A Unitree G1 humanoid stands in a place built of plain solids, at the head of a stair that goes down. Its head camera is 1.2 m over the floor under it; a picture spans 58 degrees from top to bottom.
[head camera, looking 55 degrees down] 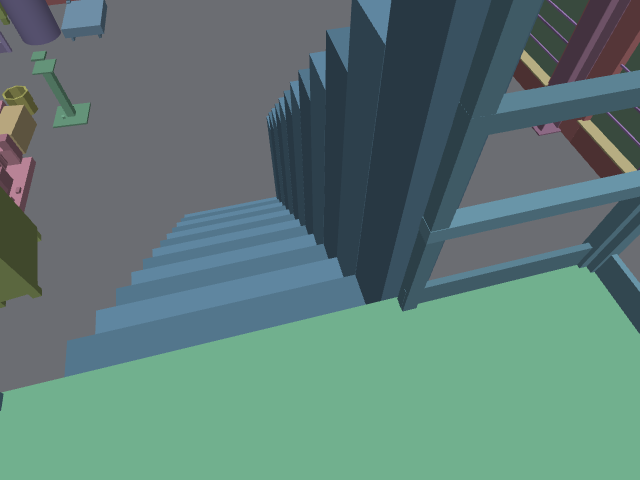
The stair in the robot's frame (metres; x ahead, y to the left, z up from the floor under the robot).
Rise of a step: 0.21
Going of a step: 0.22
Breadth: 1.05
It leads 15 degrees to the left of straight ahead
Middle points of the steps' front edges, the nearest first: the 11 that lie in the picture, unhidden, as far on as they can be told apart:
0.48 0.30 0.00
0.70 0.36 -0.21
0.92 0.42 -0.42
1.13 0.47 -0.63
1.35 0.53 -0.84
1.57 0.59 -1.05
1.78 0.64 -1.26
2.00 0.70 -1.47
2.22 0.76 -1.68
2.43 0.81 -1.90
2.65 0.87 -2.11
